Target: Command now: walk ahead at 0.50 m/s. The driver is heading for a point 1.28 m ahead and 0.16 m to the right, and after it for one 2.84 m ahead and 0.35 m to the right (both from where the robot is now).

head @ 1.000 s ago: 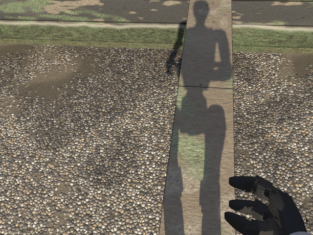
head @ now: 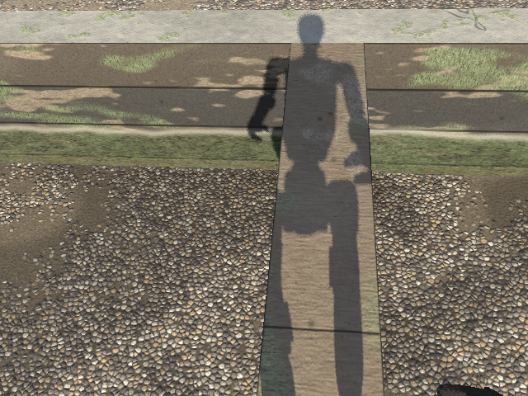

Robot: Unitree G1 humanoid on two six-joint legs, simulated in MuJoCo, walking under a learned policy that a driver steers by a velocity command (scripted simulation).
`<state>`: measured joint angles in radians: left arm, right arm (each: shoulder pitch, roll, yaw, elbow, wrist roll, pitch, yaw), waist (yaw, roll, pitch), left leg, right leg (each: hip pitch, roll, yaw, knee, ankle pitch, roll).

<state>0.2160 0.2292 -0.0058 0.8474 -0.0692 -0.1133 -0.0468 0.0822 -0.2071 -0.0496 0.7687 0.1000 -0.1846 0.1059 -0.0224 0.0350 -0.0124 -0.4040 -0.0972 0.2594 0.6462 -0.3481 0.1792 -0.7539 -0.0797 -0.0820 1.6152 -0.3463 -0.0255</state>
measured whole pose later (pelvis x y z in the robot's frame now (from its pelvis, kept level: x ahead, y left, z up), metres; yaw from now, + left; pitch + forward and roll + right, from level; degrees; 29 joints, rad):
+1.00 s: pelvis +0.59 -0.07 +0.01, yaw -1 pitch +5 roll +1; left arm 0.11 0.20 -0.04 0.79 -0.05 -0.11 -0.04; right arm 0.20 -0.19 -0.06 0.86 0.10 -0.18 0.09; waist -0.03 -0.01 -0.02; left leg -0.32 -0.08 0.25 0.60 -0.40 0.15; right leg -0.95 -0.17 -0.14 1.49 -0.15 -0.02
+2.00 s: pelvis +1.17 -0.16 +0.01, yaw -1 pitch +5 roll +1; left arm 0.00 0.15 -0.07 0.69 -0.05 -0.11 -0.04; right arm 0.17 -0.17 -0.03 0.87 0.05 -0.14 0.08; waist -0.05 -0.05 0.01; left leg -0.22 -0.06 0.24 0.52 -0.39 0.12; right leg -0.70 -0.05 -0.24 0.85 -0.24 -0.01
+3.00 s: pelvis +1.31 -0.17 +0.04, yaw -1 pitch +2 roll +1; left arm 0.21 0.12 -0.06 0.94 -0.04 -0.08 -0.02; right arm 0.26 -0.13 -0.02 1.05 0.07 -0.07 0.04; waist 0.00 0.00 -0.07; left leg -0.05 -0.05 0.17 0.22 -0.21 0.07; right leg -0.12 0.08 -0.22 0.21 -0.15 -0.14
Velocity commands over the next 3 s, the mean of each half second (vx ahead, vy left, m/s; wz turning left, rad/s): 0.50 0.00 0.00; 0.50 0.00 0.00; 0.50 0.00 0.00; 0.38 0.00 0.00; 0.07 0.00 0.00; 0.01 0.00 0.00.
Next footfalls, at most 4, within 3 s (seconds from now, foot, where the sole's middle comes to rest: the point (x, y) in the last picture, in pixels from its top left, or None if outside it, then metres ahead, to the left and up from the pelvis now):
0.30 right None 0.33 -0.08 -0.75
0.76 left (308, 340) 0.59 -0.05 -0.75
1.20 right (334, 248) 0.86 -0.15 -0.75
1.68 left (315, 175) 1.14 -0.12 -0.75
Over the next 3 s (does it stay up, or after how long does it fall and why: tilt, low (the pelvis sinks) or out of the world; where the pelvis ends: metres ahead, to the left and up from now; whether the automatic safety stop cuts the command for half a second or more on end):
stays up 1.31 -0.17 0.04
